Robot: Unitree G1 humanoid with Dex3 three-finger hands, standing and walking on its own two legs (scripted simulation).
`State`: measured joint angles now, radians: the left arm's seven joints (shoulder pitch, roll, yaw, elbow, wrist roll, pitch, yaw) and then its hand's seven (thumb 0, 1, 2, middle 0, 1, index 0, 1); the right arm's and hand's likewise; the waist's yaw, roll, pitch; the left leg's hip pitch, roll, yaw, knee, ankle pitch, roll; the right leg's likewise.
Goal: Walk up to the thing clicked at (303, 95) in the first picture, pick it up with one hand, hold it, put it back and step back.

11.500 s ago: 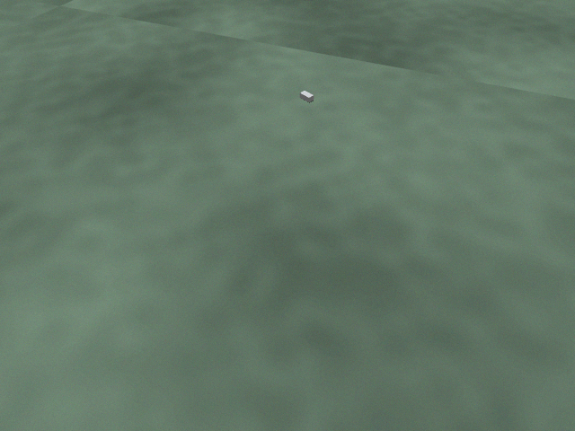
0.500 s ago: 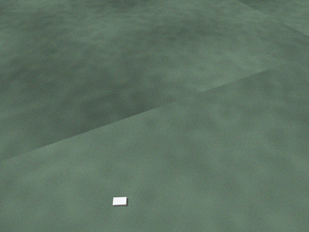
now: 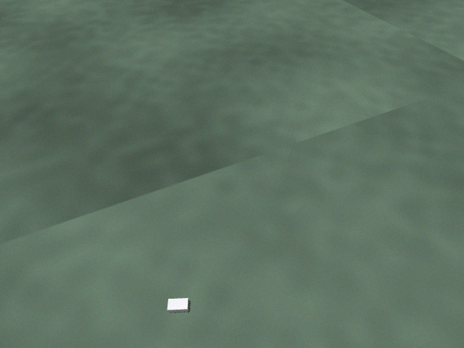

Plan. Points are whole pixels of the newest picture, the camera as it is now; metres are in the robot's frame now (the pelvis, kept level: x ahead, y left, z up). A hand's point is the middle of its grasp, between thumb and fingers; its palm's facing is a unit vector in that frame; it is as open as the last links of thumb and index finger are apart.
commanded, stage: stand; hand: left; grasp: from above
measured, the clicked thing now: (178, 305) +0.40 +0.25 -0.77
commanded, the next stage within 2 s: rise first in 0.82 s
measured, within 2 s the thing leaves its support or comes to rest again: neither
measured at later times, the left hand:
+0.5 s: hand out of the picture +0.07 +0.25 -0.16, palm faces -0.03 -0.94 -0.35, open 7.4 cm
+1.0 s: hand out of the picture +0.09 +0.25 -0.15, palm faces +0.02 -0.94 -0.34, open 7.4 cm
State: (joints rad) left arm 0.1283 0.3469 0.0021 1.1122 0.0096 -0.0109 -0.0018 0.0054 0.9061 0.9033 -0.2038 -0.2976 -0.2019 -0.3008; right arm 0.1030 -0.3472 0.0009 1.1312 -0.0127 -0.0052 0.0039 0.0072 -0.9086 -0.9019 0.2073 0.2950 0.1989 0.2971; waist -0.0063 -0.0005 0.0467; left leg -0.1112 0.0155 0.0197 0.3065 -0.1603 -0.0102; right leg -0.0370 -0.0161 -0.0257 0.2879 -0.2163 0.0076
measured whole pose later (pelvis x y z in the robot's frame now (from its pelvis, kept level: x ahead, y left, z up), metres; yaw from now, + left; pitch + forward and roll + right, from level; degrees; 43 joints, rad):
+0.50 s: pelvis +0.00 +0.00 +0.00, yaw +0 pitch -2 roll +0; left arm 0.14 0.35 0.00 1.12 0.01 -0.01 0.00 0.01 0.91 0.90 -0.20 -0.30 -0.20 -0.30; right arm 0.11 -0.35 0.00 1.14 -0.01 -0.01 0.00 0.01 -0.91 -0.90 0.21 0.29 0.20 0.30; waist 0.00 0.00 0.05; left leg -0.11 0.01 0.02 0.30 -0.16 -0.01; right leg -0.04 -0.02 -0.02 0.29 -0.22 0.01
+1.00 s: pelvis -0.01 +0.00 +0.00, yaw +0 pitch +0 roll +0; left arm 0.11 0.33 0.02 1.06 -0.02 -0.02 0.01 0.01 0.88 0.89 -0.23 -0.32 -0.22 -0.33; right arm 0.16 -0.34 0.00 1.00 0.03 -0.02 -0.02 0.01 -0.91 -0.90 0.21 0.29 0.20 0.30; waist -0.01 0.01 0.04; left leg -0.19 0.01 0.01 0.37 -0.18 -0.01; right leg -0.12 -0.02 -0.03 0.36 -0.24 0.01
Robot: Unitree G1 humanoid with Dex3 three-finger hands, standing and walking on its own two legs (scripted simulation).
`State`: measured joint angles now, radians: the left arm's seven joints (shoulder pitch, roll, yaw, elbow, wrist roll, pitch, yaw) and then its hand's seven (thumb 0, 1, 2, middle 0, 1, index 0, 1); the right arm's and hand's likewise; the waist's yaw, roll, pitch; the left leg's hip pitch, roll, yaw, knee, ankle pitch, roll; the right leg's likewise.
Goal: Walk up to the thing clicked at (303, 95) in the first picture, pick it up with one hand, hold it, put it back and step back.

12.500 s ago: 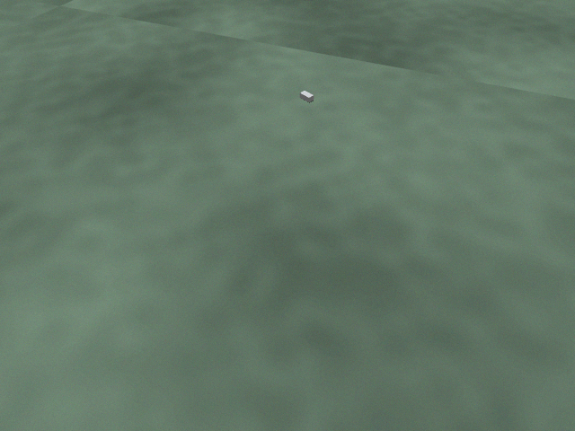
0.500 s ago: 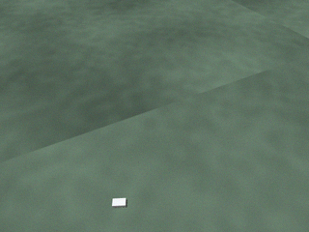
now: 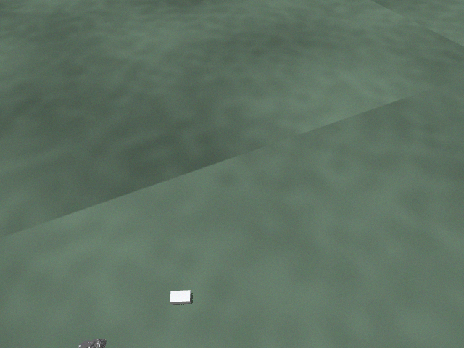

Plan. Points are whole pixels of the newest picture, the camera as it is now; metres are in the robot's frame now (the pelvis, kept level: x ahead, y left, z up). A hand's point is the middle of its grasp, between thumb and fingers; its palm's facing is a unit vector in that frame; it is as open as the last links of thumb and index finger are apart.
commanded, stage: rise first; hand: left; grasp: from above
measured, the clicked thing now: (180, 297) +0.41 +0.25 -0.76
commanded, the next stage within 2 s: none
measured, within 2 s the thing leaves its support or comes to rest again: neither
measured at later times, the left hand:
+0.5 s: hand out of the picture +0.13 +0.26 -0.22, palm faces -0.13 -0.89 -0.45, open 13.0 cm
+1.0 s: hand out of the picture +0.15 +0.29 -0.33, palm faces -0.39 -0.69 -0.61, open 12.8 cm
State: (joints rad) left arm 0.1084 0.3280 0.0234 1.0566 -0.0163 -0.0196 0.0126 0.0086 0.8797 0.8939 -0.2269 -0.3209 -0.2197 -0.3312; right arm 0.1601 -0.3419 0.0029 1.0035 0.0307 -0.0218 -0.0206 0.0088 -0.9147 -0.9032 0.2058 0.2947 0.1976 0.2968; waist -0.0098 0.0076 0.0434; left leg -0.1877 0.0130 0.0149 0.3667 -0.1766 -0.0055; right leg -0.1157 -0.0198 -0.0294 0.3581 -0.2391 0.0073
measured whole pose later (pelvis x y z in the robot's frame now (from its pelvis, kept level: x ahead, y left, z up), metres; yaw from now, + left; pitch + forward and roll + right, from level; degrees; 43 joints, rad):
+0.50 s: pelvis -0.01 +0.01 -0.08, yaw -1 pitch +15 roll -1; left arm 0.14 0.31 0.16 0.70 0.23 0.10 0.01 0.00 -0.34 0.84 -0.29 -0.85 -0.27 -0.86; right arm 0.23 -0.24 -0.05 0.62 0.01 -0.08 -0.01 0.01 -0.93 -0.91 0.21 0.29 0.20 0.30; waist -0.02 0.00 -0.08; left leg -0.84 0.03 0.01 1.03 -0.45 0.00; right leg -0.76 -0.01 -0.02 1.02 -0.52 0.01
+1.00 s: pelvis -0.04 +0.00 -0.19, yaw -1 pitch +28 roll -2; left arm 0.07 0.43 0.15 0.60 0.49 0.00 0.01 0.00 -0.34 0.77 -0.37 -0.78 -0.35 -0.80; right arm 0.10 -0.27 -0.05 0.56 -0.01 -0.17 0.02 0.01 -0.96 -0.91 0.21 0.30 0.20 0.30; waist -0.02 0.00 -0.18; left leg -1.42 0.04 -0.03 1.54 -0.61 0.00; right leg -1.33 -0.01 -0.04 1.54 -0.69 0.01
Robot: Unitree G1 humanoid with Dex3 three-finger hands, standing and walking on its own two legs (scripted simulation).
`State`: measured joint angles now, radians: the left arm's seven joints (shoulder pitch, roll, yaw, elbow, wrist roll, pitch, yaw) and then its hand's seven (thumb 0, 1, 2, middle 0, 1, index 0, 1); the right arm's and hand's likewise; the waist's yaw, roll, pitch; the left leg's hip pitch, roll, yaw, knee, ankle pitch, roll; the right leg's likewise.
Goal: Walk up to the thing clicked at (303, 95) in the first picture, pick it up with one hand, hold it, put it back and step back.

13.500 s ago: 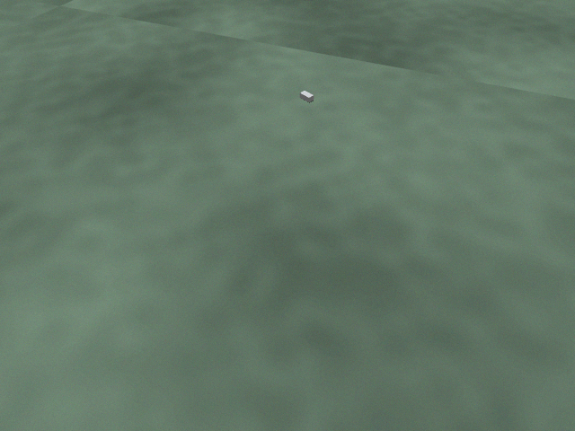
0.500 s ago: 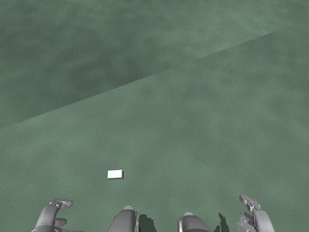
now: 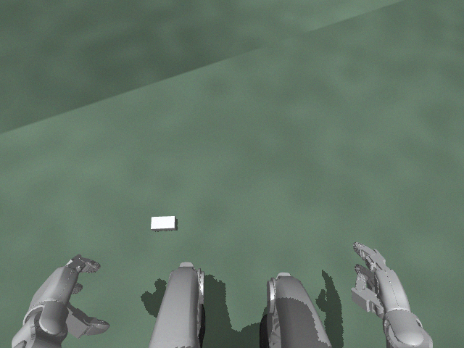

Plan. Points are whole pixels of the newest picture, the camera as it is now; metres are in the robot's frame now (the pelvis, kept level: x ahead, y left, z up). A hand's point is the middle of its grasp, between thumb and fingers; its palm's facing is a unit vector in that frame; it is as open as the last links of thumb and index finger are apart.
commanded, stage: rise first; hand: left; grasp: from above
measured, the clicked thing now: (163, 223) +0.44 +0.25 -0.58
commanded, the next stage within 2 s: none
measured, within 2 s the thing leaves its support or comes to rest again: neither
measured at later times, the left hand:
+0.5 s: hand (118, 253) +0.30 +0.31 -0.33, palm faces -0.47 -0.22 -0.85, open 12.0 cm
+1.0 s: hand (130, 240) +0.35 +0.31 -0.41, palm faces -0.46 -0.02 -0.89, open 11.8 cm
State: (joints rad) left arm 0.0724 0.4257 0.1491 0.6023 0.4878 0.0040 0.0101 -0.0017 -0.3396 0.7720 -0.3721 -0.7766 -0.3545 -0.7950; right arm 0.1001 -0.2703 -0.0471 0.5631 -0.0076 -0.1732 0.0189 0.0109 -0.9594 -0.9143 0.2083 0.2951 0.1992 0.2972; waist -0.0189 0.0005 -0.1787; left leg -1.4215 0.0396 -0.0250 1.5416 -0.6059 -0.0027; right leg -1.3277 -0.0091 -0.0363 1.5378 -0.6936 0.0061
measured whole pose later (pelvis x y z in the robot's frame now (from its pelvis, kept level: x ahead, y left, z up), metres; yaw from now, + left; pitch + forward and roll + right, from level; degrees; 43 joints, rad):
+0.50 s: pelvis -0.07 +0.00 -0.19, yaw -5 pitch +32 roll -5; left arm -0.51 0.64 0.17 0.98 0.97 -0.28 0.17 0.00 -0.20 0.74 -0.40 -0.73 -0.40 -0.74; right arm 0.09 -0.26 -0.05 0.75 -0.05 -0.08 0.07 0.01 -0.92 -0.91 0.21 0.29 0.20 0.30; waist -0.03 0.01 -0.10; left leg -2.13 0.07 -0.09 2.15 -0.60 0.00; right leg -2.02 0.03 -0.07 2.15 -0.70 0.00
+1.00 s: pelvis -0.06 +0.00 -0.25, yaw -8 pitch +32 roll -7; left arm -0.72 0.75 0.16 1.28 1.26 -0.35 0.38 0.00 -0.14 0.69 -0.43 -0.64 -0.43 -0.64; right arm 0.05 -0.26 -0.01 0.78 -0.14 -0.02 0.11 0.01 -0.91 -0.90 0.21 0.29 0.20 0.30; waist -0.09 -0.04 -0.06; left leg -2.30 0.06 -0.13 2.35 -0.62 0.00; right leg -2.17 0.04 -0.10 2.32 -0.72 0.01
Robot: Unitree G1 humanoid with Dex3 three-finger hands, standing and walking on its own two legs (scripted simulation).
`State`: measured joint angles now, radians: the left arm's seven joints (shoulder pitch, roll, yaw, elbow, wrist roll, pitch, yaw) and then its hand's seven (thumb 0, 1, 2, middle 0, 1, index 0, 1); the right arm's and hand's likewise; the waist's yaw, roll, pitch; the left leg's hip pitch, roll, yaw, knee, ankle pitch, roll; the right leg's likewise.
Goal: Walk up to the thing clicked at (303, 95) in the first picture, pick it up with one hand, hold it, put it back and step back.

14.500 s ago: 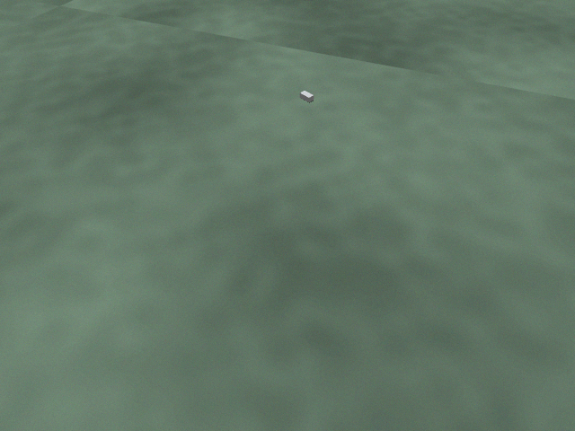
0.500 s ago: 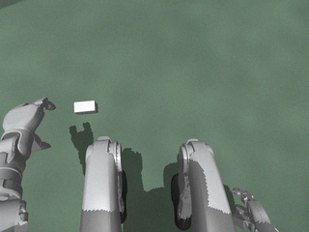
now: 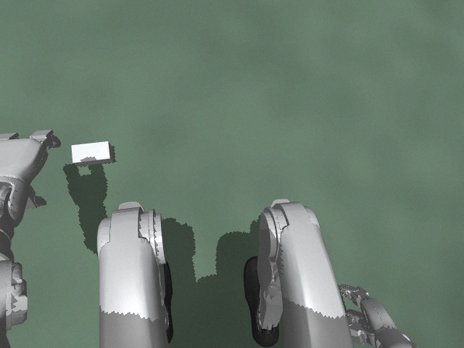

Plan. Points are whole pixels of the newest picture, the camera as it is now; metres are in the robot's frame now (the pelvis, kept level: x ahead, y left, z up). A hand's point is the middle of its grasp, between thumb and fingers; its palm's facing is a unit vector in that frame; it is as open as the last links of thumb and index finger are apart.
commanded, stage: rise first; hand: left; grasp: from above
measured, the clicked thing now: (92, 153) +0.47 +0.32 -0.32
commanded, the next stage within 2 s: none
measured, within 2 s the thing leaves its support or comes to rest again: neither
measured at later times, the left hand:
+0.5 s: hand (45, 170) +0.39 +0.35 -0.19, palm faces -0.45 -0.11 -0.88, open 12.0 cm
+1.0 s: hand (51, 166) +0.41 +0.35 -0.21, palm faces -0.44 -0.12 -0.89, open 12.4 cm
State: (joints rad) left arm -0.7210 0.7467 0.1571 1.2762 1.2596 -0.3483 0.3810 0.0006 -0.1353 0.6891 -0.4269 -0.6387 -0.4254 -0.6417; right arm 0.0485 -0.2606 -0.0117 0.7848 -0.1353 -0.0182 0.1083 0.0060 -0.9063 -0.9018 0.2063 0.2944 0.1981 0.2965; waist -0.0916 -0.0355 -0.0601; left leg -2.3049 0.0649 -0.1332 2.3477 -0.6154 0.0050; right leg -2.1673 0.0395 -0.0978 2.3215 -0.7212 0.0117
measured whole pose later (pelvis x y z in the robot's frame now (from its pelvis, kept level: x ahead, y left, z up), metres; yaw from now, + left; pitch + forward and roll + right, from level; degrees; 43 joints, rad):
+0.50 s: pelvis +0.01 +0.00 -0.02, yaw -2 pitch +32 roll -8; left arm -0.76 0.78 0.21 1.36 1.25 -0.32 0.42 0.00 -0.16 0.70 -0.40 -0.69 -0.40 -0.69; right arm 0.05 -0.25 0.03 0.80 -0.18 -0.03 0.12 0.00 -0.91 -0.90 0.21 0.29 0.20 0.30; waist -0.13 -0.05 -0.02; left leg -2.35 0.08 -0.17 2.43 -0.65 -0.01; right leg -2.21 0.06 -0.12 2.38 -0.74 0.01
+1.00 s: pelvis +0.01 +0.00 -0.03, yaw -3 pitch +31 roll -9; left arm -0.79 0.81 0.21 1.40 1.26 -0.31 0.45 0.00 -0.24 0.76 -0.34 -0.77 -0.34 -0.76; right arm 0.04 -0.25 0.06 0.80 -0.19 -0.04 0.13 0.00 -0.91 -0.90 0.21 0.29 0.20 0.30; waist -0.15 -0.06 -0.01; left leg -2.36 0.07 -0.18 2.46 -0.66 -0.01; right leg -2.22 0.06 -0.13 2.41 -0.74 0.01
